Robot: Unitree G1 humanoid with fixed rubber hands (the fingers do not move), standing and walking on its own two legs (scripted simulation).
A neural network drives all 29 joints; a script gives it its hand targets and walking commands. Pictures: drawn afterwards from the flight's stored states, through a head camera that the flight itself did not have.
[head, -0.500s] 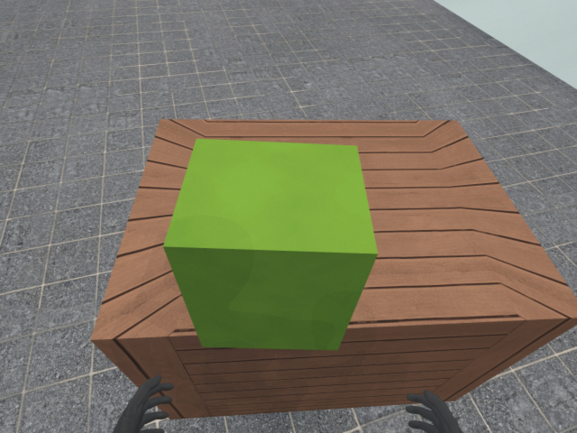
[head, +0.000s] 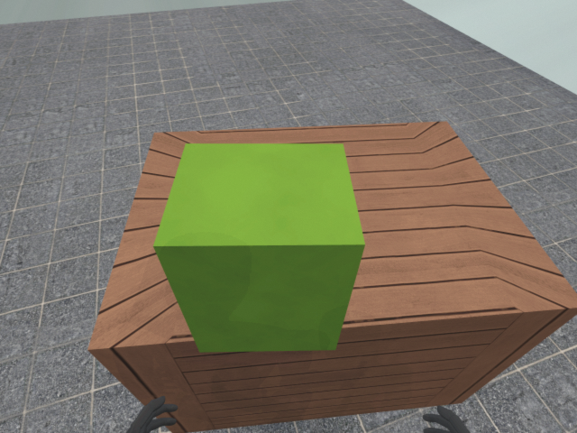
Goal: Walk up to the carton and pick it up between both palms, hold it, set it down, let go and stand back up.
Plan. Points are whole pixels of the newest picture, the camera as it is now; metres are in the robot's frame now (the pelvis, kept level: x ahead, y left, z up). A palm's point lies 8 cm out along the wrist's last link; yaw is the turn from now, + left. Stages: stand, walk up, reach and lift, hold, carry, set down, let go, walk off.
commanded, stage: stand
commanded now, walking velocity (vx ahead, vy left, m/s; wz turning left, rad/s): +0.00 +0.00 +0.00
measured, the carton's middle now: (266, 255) +0.38 +0.06 +0.02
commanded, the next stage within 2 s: none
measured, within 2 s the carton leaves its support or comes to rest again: neither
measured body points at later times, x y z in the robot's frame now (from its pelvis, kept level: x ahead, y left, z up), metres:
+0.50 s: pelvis -0.01 +0.02 +0.00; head -0.02 +0.01 +0.45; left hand +0.04 +0.24 -0.14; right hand -0.04 -0.22 -0.15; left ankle -0.03 +0.09 -0.73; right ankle +0.02 -0.08 -0.73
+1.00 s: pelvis -0.01 +0.04 +0.01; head -0.02 +0.03 +0.46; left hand -0.01 +0.25 -0.15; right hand -0.06 -0.17 -0.16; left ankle -0.03 +0.09 -0.73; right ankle +0.02 -0.08 -0.73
